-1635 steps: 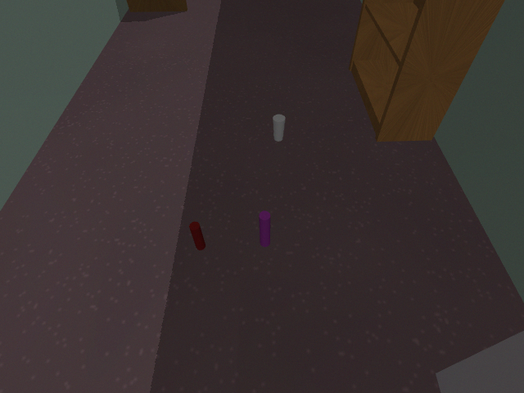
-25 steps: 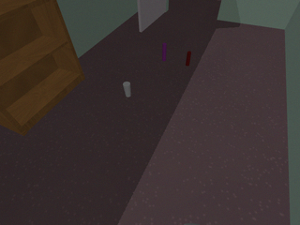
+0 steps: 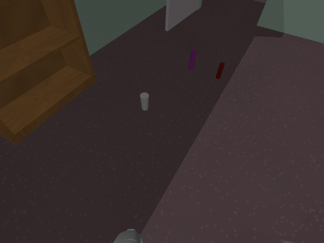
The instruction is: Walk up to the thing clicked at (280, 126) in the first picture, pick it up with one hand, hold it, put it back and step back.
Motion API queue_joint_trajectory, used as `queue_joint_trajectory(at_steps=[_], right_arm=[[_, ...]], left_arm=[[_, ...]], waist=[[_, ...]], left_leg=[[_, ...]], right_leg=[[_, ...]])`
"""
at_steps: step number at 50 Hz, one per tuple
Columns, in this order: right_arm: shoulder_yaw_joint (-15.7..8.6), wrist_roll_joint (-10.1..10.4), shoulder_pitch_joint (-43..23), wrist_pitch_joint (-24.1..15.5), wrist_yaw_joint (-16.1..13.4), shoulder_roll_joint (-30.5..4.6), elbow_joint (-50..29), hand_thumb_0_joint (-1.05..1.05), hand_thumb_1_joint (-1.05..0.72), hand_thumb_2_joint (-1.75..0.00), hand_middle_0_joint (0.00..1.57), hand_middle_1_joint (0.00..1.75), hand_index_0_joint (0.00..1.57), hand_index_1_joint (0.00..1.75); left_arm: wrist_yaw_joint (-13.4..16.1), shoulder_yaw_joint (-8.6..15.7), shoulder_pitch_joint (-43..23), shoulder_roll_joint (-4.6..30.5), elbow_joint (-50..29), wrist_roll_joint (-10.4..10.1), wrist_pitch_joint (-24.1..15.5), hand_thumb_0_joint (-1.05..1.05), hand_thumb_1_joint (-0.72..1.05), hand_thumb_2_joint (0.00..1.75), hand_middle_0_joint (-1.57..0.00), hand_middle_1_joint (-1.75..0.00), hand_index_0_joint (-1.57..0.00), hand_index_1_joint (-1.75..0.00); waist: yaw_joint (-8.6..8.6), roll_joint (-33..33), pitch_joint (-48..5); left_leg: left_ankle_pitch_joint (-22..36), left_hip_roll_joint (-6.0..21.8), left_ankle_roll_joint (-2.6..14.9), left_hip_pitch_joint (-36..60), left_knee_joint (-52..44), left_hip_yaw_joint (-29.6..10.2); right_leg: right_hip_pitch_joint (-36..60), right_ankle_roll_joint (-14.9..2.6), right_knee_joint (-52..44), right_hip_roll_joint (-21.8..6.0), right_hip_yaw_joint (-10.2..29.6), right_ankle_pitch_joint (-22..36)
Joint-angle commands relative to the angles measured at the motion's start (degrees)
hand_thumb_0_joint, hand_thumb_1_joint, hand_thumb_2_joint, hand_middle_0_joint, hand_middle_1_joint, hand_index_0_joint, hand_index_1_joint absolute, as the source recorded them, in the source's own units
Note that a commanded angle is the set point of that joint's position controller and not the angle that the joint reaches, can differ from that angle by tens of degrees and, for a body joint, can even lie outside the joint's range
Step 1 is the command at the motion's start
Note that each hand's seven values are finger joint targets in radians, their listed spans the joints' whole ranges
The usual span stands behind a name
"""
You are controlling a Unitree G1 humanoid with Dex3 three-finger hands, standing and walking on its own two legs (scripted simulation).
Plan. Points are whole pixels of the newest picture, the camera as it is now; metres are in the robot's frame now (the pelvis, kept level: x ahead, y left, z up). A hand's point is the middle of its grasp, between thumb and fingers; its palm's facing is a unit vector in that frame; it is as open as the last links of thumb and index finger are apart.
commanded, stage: walk up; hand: left
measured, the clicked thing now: (144, 102) +1.20 +0.16 -0.68
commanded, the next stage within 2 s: none
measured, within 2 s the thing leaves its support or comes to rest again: neither
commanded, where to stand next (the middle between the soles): +0.86 -0.02 m, yaw -2 degrees
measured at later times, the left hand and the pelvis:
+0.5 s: hand (92, 161) +0.36 +0.25 -0.11, palm faces -0.06 -0.91 -0.41, open 7.4 cm; pelvis +0.24 -0.02 +0.00, yaw -3 degrees
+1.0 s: hand (92, 124) +0.53 +0.30 -0.14, palm faces -0.10 -0.94 -0.33, open 7.4 cm; pelvis +0.46 +0.02 +0.02, yaw -3 degrees
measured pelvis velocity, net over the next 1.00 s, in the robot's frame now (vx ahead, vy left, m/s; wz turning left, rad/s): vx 0.46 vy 0.02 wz -0.06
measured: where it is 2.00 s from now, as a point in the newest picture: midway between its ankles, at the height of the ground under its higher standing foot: (164, 147)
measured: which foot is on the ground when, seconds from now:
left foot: down 0.00-0.42, up 0.44-0.78, down 0.80-1.00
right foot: down 0.00-0.00, up 0.02-0.38, down 0.40-0.82, up 0.84-1.00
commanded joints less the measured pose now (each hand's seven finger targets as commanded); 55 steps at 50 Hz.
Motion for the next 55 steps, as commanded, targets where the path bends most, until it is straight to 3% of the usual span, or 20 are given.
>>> queue_joint_trajectory(at_steps=[1, 3, 5, 10, 15, 19, 20, 21, 22, 27, 35, 37, 39, 40, 41, 42, 44, 47, 51, 55], right_arm=[[-6.79, 2.27, 12.79, -2.36, -2.49, -22.10, -3.63, 0.00, -0.90, -0.90, 0.20, 0.30, 0.20, 0.30], [-4.46, 2.05, 5.57, -2.30, -3.22, -17.55, -5.72, 0.00, -0.90, -0.90, 0.20, 0.30, 0.20, 0.30], [-2.96, 2.22, 2.80, -2.79, -3.26, -14.57, -6.25, 0.00, -0.90, -0.90, 0.20, 0.30, 0.20, 0.30], [-2.94, 1.65, 4.12, -3.63, -2.91, -15.64, -7.46, 0.00, -0.90, -0.90, 0.20, 0.30, 0.20, 0.30], [-2.45, 2.10, 4.03, -3.23, -2.66, -14.97, -8.12, 0.00, -0.90, -0.90, 0.20, 0.30, 0.20, 0.30], [-0.81, 1.99, 3.74, -2.47, -3.17, -11.62, -9.18, 0.00, -0.90, -0.90, 0.20, 0.30, 0.20, 0.30], [0.61, 2.16, 6.62, -2.59, -3.25, -7.58, -10.00, 0.00, -0.90, -0.90, 0.20, 0.30, 0.20, 0.30], [0.24, 2.53, 6.59, -2.16, -3.38, -9.96, -9.99, 0.00, -0.90, -0.90, 0.20, 0.30, 0.20, 0.30], [-0.90, 1.97, 4.15, -1.54, -3.93, -13.98, -8.56, 0.00, -0.90, -0.90, 0.20, 0.30, 0.20, 0.30], [-1.04, 2.05, 8.99, -0.99, -2.57, -12.12, -4.24, 0.00, -0.90, -0.90, 0.20, 0.30, 0.20, 0.30], [-1.58, 1.05, 0.83, -2.00, -0.96, -10.19, -7.01, 0.00, -0.90, -0.90, 0.20, 0.30, 0.20, 0.30], [-2.09, 1.02, 3.97, -2.18, -0.95, -10.45, -5.85, 0.00, -0.90, -0.90, 0.20, 0.30, 0.20, 0.30], [-3.34, 0.98, 11.95, -2.77, -1.95, -13.07, -3.43, 0.00, -0.90, -0.90, 0.20, 0.30, 0.20, 0.30], [-4.65, 0.19, 18.07, -3.17, -2.76, -17.25, -2.63, 0.00, -0.90, -0.90, 0.20, 0.30, 0.20, 0.30], [-5.17, 0.95, 16.61, -3.46, -3.17, -21.30, -5.06, 0.00, -0.90, -0.90, 0.20, 0.30, 0.20, 0.30], [-5.33, 2.70, 13.55, -3.19, -3.20, -21.40, -5.60, 0.00, -0.90, -0.90, 0.20, 0.30, 0.20, 0.30], [-3.05, 2.53, 7.84, -3.28, -3.87, -16.29, -6.90, 0.00, -0.90, -0.90, 0.20, 0.30, 0.20, 0.30], [-1.90, 2.31, 5.30, -3.68, -3.91, -14.09, -7.36, 0.00, -0.90, -0.90, 0.20, 0.30, 0.20, 0.30], [-2.18, 1.90, 7.06, -3.81, -3.89, -15.16, -7.99, 0.00, -0.90, -0.90, 0.20, 0.30, 0.20, 0.30], [-2.23, 2.17, 5.51, -3.49, -3.60, -15.90, -9.09, 0.00, -0.90, -0.90, 0.20, 0.30, 0.20, 0.30]], left_arm=[[1.91, 1.64, -1.68, 12.55, -6.76, -0.96, -1.43, 0.00, 0.90, 0.90, -0.20, -0.30, -0.20, -0.30], [1.51, 1.41, -0.73, 13.04, -5.12, -2.24, -1.46, 0.00, 0.90, 0.90, -0.20, -0.30, -0.20, -0.30], [0.65, 1.52, 1.47, 12.49, -3.55, -1.84, -1.20, 0.00, 0.90, 0.90, -0.20, -0.30, -0.20, -0.30], [-1.42, 1.54, -3.87, 10.44, -5.57, -0.52, -0.72, 0.00, 0.90, 0.90, -0.20, -0.30, -0.20, -0.30], [-1.90, 2.08, -7.34, 9.19, -5.63, -0.42, -1.26, 0.00, 0.90, 0.90, -0.20, -0.30, -0.20, -0.30], [-0.51, 3.95, 4.68, 12.41, -2.13, -0.30, -1.92, 0.00, 0.90, 0.90, -0.20, -0.30, -0.20, -0.30], [0.38, 5.82, 10.79, 17.66, -1.73, 0.07, -2.35, 0.00, 0.90, 0.90, -0.20, -0.30, -0.20, -0.30], [0.72, 5.87, 9.93, 21.58, -3.17, -0.77, -2.56, 0.00, 0.90, 0.90, -0.20, -0.30, -0.20, -0.30], [0.82, 5.21, 5.85, 20.50, -4.53, -1.49, -2.37, 0.00, 0.90, 0.90, -0.20, -0.30, -0.20, -0.30], [0.95, 3.54, -1.99, 14.58, -7.09, -1.11, -2.55, 0.00, 0.90, 0.90, -0.20, -0.30, -0.20, -0.30], [0.73, 3.73, -1.36, 15.60, -8.91, -0.67, -2.83, 0.00, 0.90, 0.90, -0.20, -0.30, -0.20, -0.30], [0.65, 3.56, -3.49, 15.94, -9.20, -0.61, -2.31, 0.00, 0.90, 0.90, -0.20, -0.30, -0.20, -0.30], [0.72, 2.06, -1.41, 12.34, -8.94, -0.35, -2.08, 0.00, 0.90, 0.90, -0.20, -0.30, -0.20, -0.30], [0.79, 0.82, 1.09, 8.43, -9.20, -0.84, -1.92, 0.00, 0.90, 0.90, -0.20, -0.30, -0.20, -0.30], [1.11, 0.91, 3.09, 8.08, -9.26, -1.61, -1.58, 0.00, 0.90, 0.90, -0.20, -0.30, -0.20, -0.30], [1.99, 1.54, 0.26, 13.31, -8.09, -0.96, -1.18, 0.00, 0.90, 0.90, -0.20, -0.30, -0.20, -0.30], [1.73, 1.42, 2.07, 12.68, -5.98, -1.87, -1.11, 0.00, 0.90, 0.90, -0.20, -0.30, -0.20, -0.30], [0.66, 1.59, 4.85, 11.83, -3.84, -1.56, -0.42, 0.00, 0.90, 0.90, -0.20, -0.30, -0.20, -0.30], [-0.70, 1.66, -1.43, 10.20, -6.38, -0.74, 0.03, 0.00, 0.90, 0.90, -0.20, -0.30, -0.20, -0.30], [-1.42, 2.10, -4.68, 9.63, -7.01, -0.58, -0.03, 0.00, 0.90, 0.90, -0.20, -0.30, -0.20, -0.30]], waist=[[-7.84, 13.08, -10.49], [-3.88, 6.67, -3.87], [-1.71, 9.24, -0.49], [-3.26, 9.75, 0.17], [-2.94, 8.38, -1.58], [4.40, -2.88, -7.97], [6.52, -16.10, -10.99], [5.66, -15.11, -8.67], [4.55, -6.65, -5.33], [-0.99, -7.60, -0.49], [0.48, -5.90, -1.38], [-2.54, -4.68, -2.18], [-6.59, 3.70, -6.61], [-8.74, 16.07, -9.79], [-7.31, 18.93, -8.57], [-6.62, 10.64, -6.23], [-3.02, 6.59, -2.01], [-0.99, 10.07, -1.41], [-2.80, 10.18, 0.36], [-2.34, 9.21, 1.11]], left_leg=[[-25.39, 20.62, 15.90, 30.55, -23.50, -43.94], [-20.17, 16.19, 12.61, 21.80, -20.96, -24.82], [-13.82, 12.87, 10.29, 13.47, -22.43, -14.71], [-10.42, 13.39, 13.47, 14.47, -23.63, -8.73], [-2.85, 10.25, 9.88, 13.75, -18.19, -3.36], [2.54, 4.56, 5.75, 5.06, 6.33, 3.13], [-8.40, -1.11, 3.35, -4.86, 24.12, 4.47], [-22.23, -6.17, 1.89, -15.26, 31.57, 0.75], [-21.37, -1.91, 1.70, -15.14, 35.41, -5.51], [-10.56, 2.00, 0.33, -7.12, 23.02, -5.61], [-1.57, 1.44, -0.55, 1.43, 2.05, -0.72], [0.39, -0.53, 0.15, 9.67, -0.98, 2.55], [-4.20, -3.32, 1.77, 23.79, -3.49, 2.34], [-16.12, 6.57, 5.47, 29.85, -10.87, -13.07], [-22.18, 19.66, 11.10, 32.25, -21.73, -40.03], [-21.75, 21.38, 14.63, 25.67, -21.53, -40.70], [-7.97, 15.03, 10.46, 19.61, -19.26, -23.18], [0.08, 11.54, 10.11, 13.82, -19.25, -11.50], [-1.75, 12.02, 12.60, 15.19, -21.24, -9.28], [-9.70, 11.08, 11.14, 10.64, -21.10, -7.34]], right_leg=[[-35.73, -3.94, 38.48, 5.38, 12.40, -3.99], [-35.19, -3.42, 36.11, 1.39, 13.57, 4.35], [-30.23, -2.28, 27.56, -1.25, 11.70, 7.96], [-29.63, 0.04, 11.48, -2.77, 6.48, 11.05], [-20.69, -1.36, 0.10, 0.35, 2.34, 20.17], [2.90, -3.62, -4.84, 2.84, 1.91, 14.77], [10.37, -6.43, -10.99, -8.73, 21.01, 2.81], [10.86, -12.58, -21.45, -20.41, 45.17, -4.06], [4.39, -15.71, -20.80, -21.21, 45.39, -5.10], [-10.62, -12.66, -20.96, -10.74, 17.85, 5.64], [-13.36, -12.10, -17.48, -10.98, 10.87, 8.31], [-17.06, -10.46, -13.33, -9.97, 8.78, 7.71], [-21.31, -7.91, 4.20, -5.68, 4.42, 20.05], [-28.13, -4.74, 23.80, -0.52, 0.68, 16.81], [-39.95, -2.99, 32.21, 7.50, 3.52, -2.17], [-39.31, -3.61, 37.03, 2.99, 10.08, -2.16], [-35.70, -3.26, 33.62, 0.41, 12.64, 5.44], [-29.74, -1.88, 25.77, -1.88, 9.06, 8.90], [-30.78, -0.53, 14.63, -2.73, 6.16, 10.45], [-24.33, -1.34, 5.13, -1.95, 4.39, 17.01]])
